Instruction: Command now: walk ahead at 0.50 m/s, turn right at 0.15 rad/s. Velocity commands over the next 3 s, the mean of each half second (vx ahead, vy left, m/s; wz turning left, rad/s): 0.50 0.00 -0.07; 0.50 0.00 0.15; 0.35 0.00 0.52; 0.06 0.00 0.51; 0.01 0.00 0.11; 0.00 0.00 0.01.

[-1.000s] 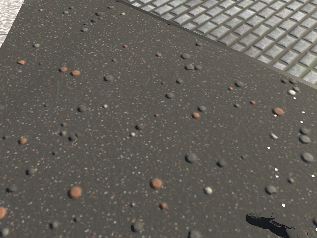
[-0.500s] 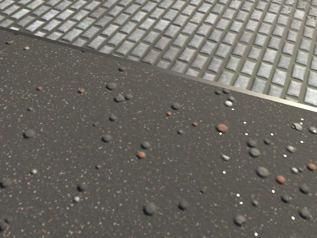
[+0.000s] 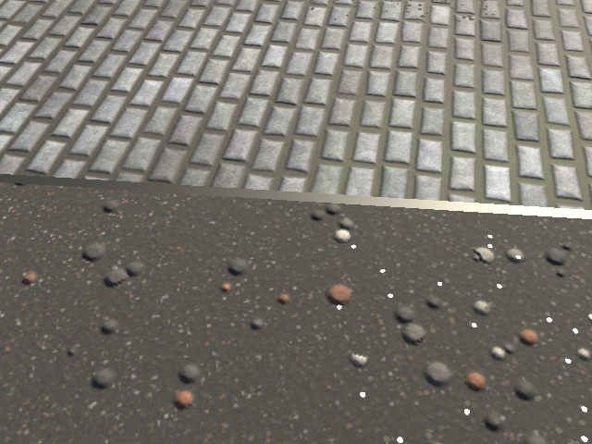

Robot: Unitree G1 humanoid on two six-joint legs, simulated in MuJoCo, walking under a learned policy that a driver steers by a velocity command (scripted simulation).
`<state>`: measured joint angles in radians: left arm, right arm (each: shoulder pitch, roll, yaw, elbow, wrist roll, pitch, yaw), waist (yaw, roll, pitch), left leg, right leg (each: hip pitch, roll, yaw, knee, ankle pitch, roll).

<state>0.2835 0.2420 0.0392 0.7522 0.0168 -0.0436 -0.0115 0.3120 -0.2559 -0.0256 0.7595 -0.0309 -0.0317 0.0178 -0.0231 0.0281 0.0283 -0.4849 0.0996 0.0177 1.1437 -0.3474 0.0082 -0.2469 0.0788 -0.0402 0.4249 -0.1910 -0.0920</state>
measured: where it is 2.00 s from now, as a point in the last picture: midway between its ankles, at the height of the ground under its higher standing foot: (280, 306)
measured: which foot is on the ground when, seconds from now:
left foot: up 0.00-0.30, down 0.32-0.86, up 0.88-1.00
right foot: down 0.00-0.34, up 0.36-0.82, down 0.84-1.00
